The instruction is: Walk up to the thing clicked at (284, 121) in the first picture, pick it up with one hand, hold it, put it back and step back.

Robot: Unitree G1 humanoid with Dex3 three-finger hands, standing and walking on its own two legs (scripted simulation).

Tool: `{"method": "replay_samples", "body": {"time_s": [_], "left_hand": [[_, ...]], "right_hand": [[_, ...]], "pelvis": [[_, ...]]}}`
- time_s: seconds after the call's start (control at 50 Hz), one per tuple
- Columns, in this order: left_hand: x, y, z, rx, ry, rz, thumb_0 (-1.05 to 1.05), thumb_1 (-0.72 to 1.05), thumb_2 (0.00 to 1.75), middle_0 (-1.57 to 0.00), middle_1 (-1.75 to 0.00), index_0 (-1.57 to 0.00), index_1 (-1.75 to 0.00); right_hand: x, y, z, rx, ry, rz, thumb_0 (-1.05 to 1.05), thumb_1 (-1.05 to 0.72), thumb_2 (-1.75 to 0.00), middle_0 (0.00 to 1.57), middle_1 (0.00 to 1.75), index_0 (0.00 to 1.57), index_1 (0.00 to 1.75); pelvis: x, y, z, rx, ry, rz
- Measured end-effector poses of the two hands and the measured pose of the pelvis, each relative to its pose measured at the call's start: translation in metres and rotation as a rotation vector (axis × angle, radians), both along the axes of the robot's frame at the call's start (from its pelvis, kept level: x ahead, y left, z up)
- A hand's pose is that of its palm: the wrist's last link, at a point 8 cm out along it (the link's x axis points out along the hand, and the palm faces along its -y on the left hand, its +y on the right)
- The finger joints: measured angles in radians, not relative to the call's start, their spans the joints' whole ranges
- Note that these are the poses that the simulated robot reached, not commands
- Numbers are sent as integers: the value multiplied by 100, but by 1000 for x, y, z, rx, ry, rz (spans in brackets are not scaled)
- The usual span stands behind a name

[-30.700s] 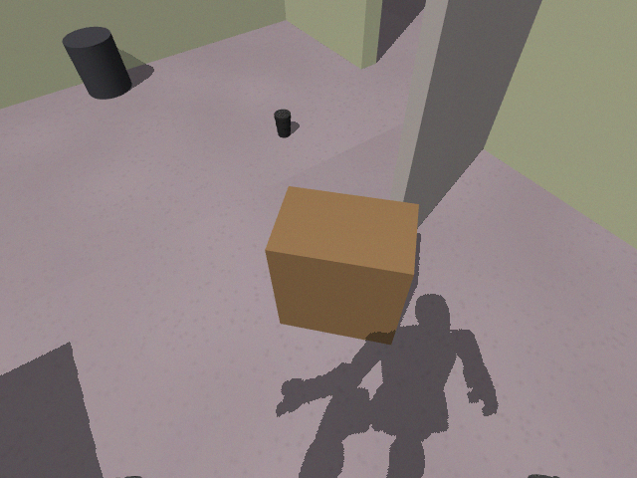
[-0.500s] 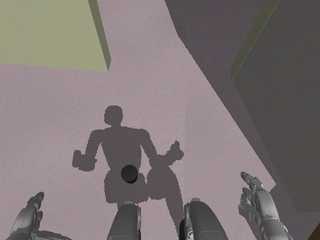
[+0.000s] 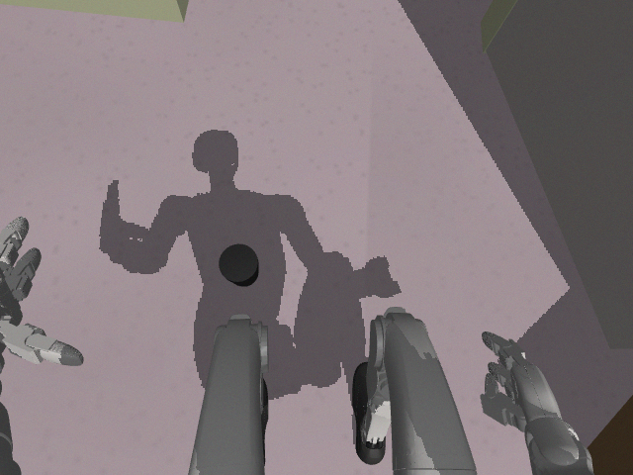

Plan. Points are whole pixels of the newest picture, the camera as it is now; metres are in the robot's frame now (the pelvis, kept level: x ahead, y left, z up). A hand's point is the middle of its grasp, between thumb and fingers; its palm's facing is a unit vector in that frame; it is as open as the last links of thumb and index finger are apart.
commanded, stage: go down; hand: left
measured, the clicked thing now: (241, 268) +0.42 +0.16 -0.46
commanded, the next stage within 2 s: approach in 1.48 s
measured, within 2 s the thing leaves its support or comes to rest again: neither
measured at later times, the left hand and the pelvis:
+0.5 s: hand (60, 274) +0.34 +0.35 -0.12, palm faces +0.05 -0.99 -0.16, open 17.2 cm; pelvis -0.03 +0.01 -0.08, yaw -1 degrees
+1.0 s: hand (65, 265) +0.36 +0.36 -0.14, palm faces +0.04 -0.99 -0.13, open 17.3 cm; pelvis -0.04 +0.01 -0.13, yaw -2 degrees
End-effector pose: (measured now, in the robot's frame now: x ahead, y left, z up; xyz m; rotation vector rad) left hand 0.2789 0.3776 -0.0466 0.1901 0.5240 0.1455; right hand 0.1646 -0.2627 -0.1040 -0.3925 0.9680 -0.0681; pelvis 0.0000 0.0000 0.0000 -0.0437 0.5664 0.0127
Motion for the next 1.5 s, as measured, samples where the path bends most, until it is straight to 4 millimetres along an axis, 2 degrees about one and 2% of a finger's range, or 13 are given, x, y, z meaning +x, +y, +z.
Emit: {"method": "replay_samples", "body": {"time_s": [0.14, 0.3, 0.72, 1.08, 1.5], "left_hand": [[15, 9, -22, -13, -79, -36, -1, -53, 13, -6, -15, -6, -15], [33, 15, -39, -29, -142, -69, -1, -52, 12, -6, -14, -6, -14], [51, 30, -71, -49, -259, -88, -1, -51, 10, -4, -11, -4, -10], [61, 36, -86, -73, -300, -103, -1, -52, 10, -3, -10, -3, -10], [68, 42, -98, -84, -336, -106, -1, -52, 11, -3, -11, -3, -11]], "right_hand": [[-13, -5, -29, -29, 36, 17, 1, -89, -90, 20, 30, 21, 30], [-25, -6, -50, -51, 47, 14, 1, -89, -90, 20, 30, 21, 30], [-50, -10, -102, -71, 91, 43, 1, -91, -90, 20, 30, 21, 30], [-65, -12, -121, -90, 114, 38, 1, -91, -90, 20, 30, 21, 30], [-63, -10, -131, -103, 127, 58, 0, -91, -91, 20, 30, 21, 30]], "pelvis": [[-10, 1, -30, -11, 14, 0], [-18, 5, -55, -26, 17, -4], [-34, 5, -111, -35, -4, -9], [-37, 8, -135, -46, -14, -10], [-36, 11, -148, -55, -14, -9]]}}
